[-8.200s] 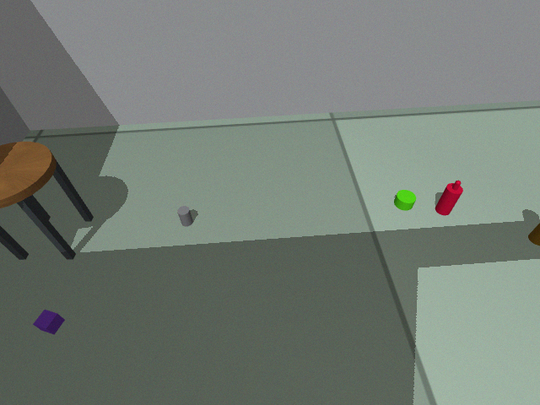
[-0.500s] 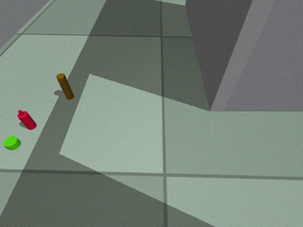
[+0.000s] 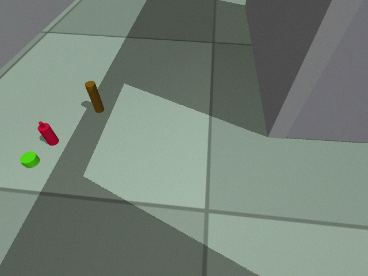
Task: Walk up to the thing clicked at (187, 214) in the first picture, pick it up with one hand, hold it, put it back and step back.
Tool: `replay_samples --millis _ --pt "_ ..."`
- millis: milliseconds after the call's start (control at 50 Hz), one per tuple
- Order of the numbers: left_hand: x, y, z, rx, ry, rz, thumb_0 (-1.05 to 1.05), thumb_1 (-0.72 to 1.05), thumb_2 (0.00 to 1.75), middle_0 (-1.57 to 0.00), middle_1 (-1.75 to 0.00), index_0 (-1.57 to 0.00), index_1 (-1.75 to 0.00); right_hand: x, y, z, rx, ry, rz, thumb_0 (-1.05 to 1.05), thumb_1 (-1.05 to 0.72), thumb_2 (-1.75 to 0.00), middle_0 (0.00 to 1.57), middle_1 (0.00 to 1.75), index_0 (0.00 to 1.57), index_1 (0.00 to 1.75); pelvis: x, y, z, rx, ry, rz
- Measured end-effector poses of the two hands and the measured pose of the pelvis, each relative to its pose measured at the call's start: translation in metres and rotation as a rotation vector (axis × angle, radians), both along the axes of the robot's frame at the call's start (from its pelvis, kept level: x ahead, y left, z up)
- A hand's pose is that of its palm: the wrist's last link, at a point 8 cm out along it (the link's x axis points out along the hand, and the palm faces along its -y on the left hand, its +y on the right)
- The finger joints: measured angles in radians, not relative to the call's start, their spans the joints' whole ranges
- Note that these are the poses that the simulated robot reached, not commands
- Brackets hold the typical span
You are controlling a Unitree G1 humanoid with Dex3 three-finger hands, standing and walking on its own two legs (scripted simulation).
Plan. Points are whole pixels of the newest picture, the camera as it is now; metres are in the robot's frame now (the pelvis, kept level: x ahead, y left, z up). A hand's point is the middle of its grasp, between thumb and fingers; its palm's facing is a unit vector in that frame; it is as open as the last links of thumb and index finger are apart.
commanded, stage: walk up
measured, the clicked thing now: out of the picture -0.21 +1.09 -0.72
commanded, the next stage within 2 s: stand in 0.68 s
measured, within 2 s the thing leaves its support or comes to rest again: neither
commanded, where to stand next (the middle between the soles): +0.04 -0.01 m, yaw +1 degrees
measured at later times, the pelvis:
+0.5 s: pelvis +0.00 -0.01 +0.00, yaw +5 degrees
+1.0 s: pelvis +0.01 -0.02 +0.01, yaw +4 degrees
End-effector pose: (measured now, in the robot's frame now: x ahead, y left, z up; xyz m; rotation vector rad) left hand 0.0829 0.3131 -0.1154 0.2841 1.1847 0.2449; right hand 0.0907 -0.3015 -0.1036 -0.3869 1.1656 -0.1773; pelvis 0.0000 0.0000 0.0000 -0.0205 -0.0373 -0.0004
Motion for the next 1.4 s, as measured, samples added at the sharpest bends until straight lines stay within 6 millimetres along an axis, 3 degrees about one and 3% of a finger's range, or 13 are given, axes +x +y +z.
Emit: replay_samples --millis 120,240,360,580,740,920,1140,1400 --pt "-0.010 -0.002 0.000 0.005 -0.006 0.018 0.01 0.90 0.90 -0.20 -0.30 -0.20 -0.30 0.005 -0.005 -0.004 -0.004 -0.012 0.013 0.01 -0.91 -0.90 0.20 0.30 0.21 0.30 -0.001 -0.002 -0.004 -0.006 -0.012 0.029" --pt "-0.007 0.010 -0.012 -0.005 -0.023 0.031 0.01 0.90 0.90 -0.20 -0.30 -0.20 -0.30 0.000 -0.002 -0.005 -0.035 0.009 0.020 0.01 -0.91 -0.90 0.20 0.29 0.20 0.30 0.005 0.011 -0.012 0.008 -0.020 0.048" --pt "-0.006 0.007 -0.012 -0.024 -0.007 0.057 0.01 0.90 0.90 -0.20 -0.30 -0.20 -0.30 -0.007 0.008 0.002 -0.034 0.065 0.054 0.01 -0.91 -0.90 0.20 0.29 0.21 0.30 0.005 0.006 -0.003 0.007 0.007 0.091" --pt "-0.037 -0.024 0.003 0.009 0.068 0.043 0.01 0.90 0.90 -0.20 -0.30 -0.20 -0.30 0.031 0.003 -0.013 0.059 -0.019 0.030 0.01 -0.91 -0.90 0.20 0.30 0.21 0.30 0.007 -0.014 0.002 0.012 -0.008 0.085" --pt "-0.029 -0.030 0.014 0.016 0.016 0.047 0.01 0.90 0.90 -0.20 -0.30 -0.20 -0.30 0.044 0.006 -0.008 0.091 -0.045 0.058 0.01 -0.91 -0.90 0.20 0.29 0.20 0.30 0.008 -0.020 0.008 0.020 -0.019 0.085" --pt "-0.019 -0.034 0.011 -0.004 0.000 0.026 0.01 0.90 0.90 -0.20 -0.30 -0.20 -0.30 0.028 -0.009 0.003 0.050 -0.018 0.031 0.01 -0.91 -0.90 0.20 0.29 0.20 0.30 0.007 -0.024 0.012 0.015 -0.019 0.079" --pt "-0.029 -0.035 0.007 -0.016 0.048 0.021 0.01 0.90 0.90 -0.20 -0.30 -0.20 -0.30 0.000 -0.019 0.003 0.024 0.056 -0.006 0.01 -0.91 -0.90 0.20 0.29 0.20 0.30 0.005 -0.024 0.014 0.014 -0.012 0.075" --pt "-0.038 -0.030 0.010 -0.003 0.053 0.031 0.01 0.90 0.90 -0.20 -0.30 -0.20 -0.30 0.000 -0.010 -0.001 0.047 0.047 0.007 0.01 -0.91 -0.90 0.20 0.29 0.20 0.30 0.001 -0.022 0.014 0.014 -0.016 0.074"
